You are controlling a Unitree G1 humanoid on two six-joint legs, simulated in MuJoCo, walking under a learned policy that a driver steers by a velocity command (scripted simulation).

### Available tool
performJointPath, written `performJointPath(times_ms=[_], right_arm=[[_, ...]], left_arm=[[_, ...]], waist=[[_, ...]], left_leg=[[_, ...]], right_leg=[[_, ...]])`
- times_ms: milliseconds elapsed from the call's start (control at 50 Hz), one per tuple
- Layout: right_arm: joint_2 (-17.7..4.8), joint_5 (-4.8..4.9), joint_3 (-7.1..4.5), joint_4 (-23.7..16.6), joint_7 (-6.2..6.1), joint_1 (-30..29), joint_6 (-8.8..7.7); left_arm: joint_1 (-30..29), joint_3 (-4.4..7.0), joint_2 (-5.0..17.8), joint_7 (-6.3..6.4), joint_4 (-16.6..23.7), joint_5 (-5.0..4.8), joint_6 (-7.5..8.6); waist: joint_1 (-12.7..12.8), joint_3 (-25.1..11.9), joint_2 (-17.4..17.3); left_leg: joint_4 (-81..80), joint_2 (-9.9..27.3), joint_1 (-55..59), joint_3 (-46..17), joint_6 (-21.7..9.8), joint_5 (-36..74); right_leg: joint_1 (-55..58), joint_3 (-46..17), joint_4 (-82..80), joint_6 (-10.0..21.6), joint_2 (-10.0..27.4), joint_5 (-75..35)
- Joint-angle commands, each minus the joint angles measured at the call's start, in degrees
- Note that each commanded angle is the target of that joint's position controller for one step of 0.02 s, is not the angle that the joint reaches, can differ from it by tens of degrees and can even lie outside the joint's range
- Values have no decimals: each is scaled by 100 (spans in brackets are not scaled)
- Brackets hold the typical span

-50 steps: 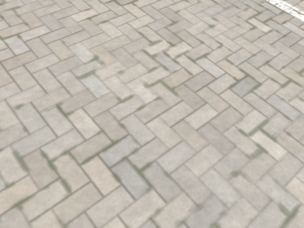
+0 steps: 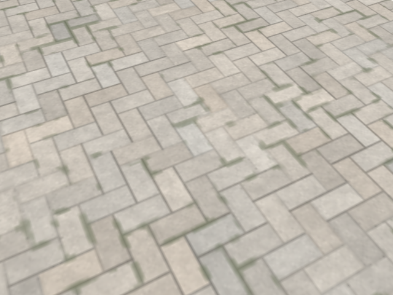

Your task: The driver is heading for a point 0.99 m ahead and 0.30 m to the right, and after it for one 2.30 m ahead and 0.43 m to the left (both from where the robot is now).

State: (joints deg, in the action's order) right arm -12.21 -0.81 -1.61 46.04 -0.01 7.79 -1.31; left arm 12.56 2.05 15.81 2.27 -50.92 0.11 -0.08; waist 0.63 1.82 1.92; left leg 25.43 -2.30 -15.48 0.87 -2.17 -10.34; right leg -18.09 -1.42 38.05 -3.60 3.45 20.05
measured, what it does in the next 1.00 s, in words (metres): steps on the spot: right foot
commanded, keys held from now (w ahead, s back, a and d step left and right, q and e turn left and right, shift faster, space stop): no key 0.96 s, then w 0.04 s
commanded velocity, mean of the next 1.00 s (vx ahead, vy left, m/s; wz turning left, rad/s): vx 0.01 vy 0.00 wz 0.00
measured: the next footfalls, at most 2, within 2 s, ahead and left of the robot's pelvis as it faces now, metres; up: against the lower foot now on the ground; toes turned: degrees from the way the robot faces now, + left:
right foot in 0.04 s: +0.05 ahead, -0.14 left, +0.00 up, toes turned -1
right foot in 1.68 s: +0.43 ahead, -0.15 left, +0.00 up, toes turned -16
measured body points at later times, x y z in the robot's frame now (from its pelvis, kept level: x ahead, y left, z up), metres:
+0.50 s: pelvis +0.04 -0.02 +0.00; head +0.05 -0.02 +0.45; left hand +0.11 +0.24 -0.14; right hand +0.12 -0.28 -0.15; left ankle +0.03 +0.10 -0.74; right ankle +0.01 -0.14 -0.74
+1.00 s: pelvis +0.03 -0.03 +0.00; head +0.04 -0.03 +0.45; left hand +0.06 +0.22 -0.15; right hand +0.07 -0.28 -0.16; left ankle +0.03 +0.10 -0.74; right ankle +0.01 -0.14 -0.74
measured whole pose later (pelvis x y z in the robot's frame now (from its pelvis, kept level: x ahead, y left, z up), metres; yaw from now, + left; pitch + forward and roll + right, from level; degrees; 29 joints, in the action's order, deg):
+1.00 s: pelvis +0.03 -0.03 +0.00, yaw +0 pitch -2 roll +0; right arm -11.9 0.2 -1.8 63.8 -2.3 11.0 0.7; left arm 14.3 0.9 11.6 2.1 -61.1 0.1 0.6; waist -0.1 2.4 -0.2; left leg 29.4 0.6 -12.0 -0.6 0.7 -15.6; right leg -9.8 0.8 29.4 0.2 0.3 17.8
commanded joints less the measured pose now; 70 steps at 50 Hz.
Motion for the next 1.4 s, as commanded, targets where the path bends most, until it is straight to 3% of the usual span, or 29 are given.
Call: performJointPath(times_ms=[20,40,60,80,100,140,220,420,960,1000,1040,1100,1120,1160,1200,1220,1240,1260,1280,1300,1340,1360,1400], right_arm=[[-660,73,-124,-180,-17,-219,-58],[-564,32,-88,-84,-2,-54,-71],[-593,-35,-105,-67,23,127,-77],[-554,-41,-100,-25,-3,138,-53],[-665,-11,-124,27,-38,35,-38],[-688,44,-146,113,-90,28,4],[-666,63,-159,322,-93,139,7],[-704,91,-180,828,-160,237,115],[-533,86,-102,1631,-248,402,163],[-509,131,-109,1730,-256,578,174],[-539,156,-129,1635,-258,475,113],[-197,202,-60,1423,-137,222,-170],[-232,227,-73,1384,-89,199,-239],[-197,282,-73,1416,-27,472,-336],[-337,234,-180,1826,-38,1378,-375],[-677,189,-301,2023,-63,2163,-382],[-1416,203,-474,2103,-38,2941,-418],[-1126,60,-362,2074,-18,2831,-524],[-714,78,-243,1898,-35,2334,-597],[-533,111,-182,1753,-19,1927,-627],[-357,103,-102,1659,23,1650,-604],[-254,56,-70,1666,14,1743,-573],[-372,-1,-72,1681,-48,1936,-541]], left_arm=[[544,79,365,-18,74,99,5],[452,100,549,-19,151,151,5],[308,170,911,-1,207,77,2],[130,186,851,-26,145,4,21],[40,137,626,-52,166,20,65],[10,97,492,-68,118,58,159],[143,91,492,-63,-21,11,214],[49,65,424,-50,-250,-3,142],[348,-20,160,-9,-866,6,114],[518,14,219,12,-954,-43,86],[559,79,403,33,-881,-100,102],[974,229,767,-11,-937,-174,283],[880,232,730,-25,-881,-153,329],[469,217,655,-77,-706,-187,385],[32,191,543,-118,-520,-250,358],[-170,114,285,-145,-405,-212,389],[-197,38,-54,-134,-166,-211,482],[-281,90,116,-114,-141,-324,553],[-135,115,175,-153,-186,-421,587],[-2,123,168,-192,-268,-400,602],[-82,213,246,-224,-301,-280,589],[-55,224,172,-274,-322,-262,546],[-197,187,-66,-355,-239,-238,442]], waist=[[248,-475,-749],[156,-359,-523],[-127,-142,65],[-174,-21,498],[-89,95,395],[-62,10,318],[-16,-306,61],[-40,-250,-209],[-78,85,-183],[-68,41,-84],[-2,536,107],[133,792,871],[73,852,805],[-211,842,724],[-612,629,339],[-883,333,-454],[-1017,-46,-1980],[-905,80,-1483],[-603,475,-926],[-415,526,-741],[-282,550,-674],[-277,419,-735],[-288,359,-648]], left_leg=[[-685,1001,-287,-860,-610,12],[-574,818,-433,-804,-335,-629],[-451,484,-440,-565,-119,-1044],[-297,243,-47,-263,42,-831],[-126,242,166,-239,82,-532],[31,317,306,-289,10,164],[177,369,462,-287,-22,929],[221,393,649,-271,50,1211],[-54,366,509,-200,159,420],[143,133,384,38,88,-1208],[438,76,-330,73,-44,-2566],[1802,170,-1045,225,-88,-1553],[2056,325,-1104,84,-184,-1544],[1372,419,-652,85,-378,-1772],[93,136,1229,259,-316,-761],[-416,834,2125,-798,-427,-954],[-1359,2145,2886,-3064,-1081,-1584],[-1596,2689,2503,-4016,-1461,-1868],[-1552,2580,2376,-3413,-1279,-1787],[-1571,2285,2259,-2626,-982,-1451],[-1578,1827,2126,-1289,-503,111],[-1540,1642,2070,-819,-395,700],[-1583,1571,1939,-326,-435,1407]], right_leg=[[1185,128,-1156,160,-84,-1346],[1309,-195,-1326,278,187,-1709],[1027,-288,-1246,481,376,-1692],[398,-307,-1361,641,293,-691],[152,-295,-1481,598,212,-386],[216,-186,-1411,432,116,-849],[599,-73,-1141,401,40,-1622],[658,16,-1122,451,-51,-1894],[481,105,-1488,450,-181,-1047],[435,117,-1536,592,-269,632],[76,-398,-1841,907,36,2391],[291,-2264,-2752,1638,1329,3042],[181,-2522,-2873,1751,1531,2844],[-6,-2075,-2693,1561,1381,2247],[-852,-1009,-1888,1121,568,1218],[-1477,-364,-430,834,76,370],[-2504,387,1498,537,-614,608],[-2932,-435,2790,627,-552,1200],[-3315,-815,3304,796,-293,720],[-3326,-843,3302,909,-111,120],[-3093,-751,2757,963,90,-687],[-2875,-600,2657,921,96,-900],[-2817,-384,2503,773,86,-1202]])
Over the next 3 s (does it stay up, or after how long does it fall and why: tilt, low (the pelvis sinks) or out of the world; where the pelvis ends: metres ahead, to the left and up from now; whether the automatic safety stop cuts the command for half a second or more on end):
stays up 0.88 -0.37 0.01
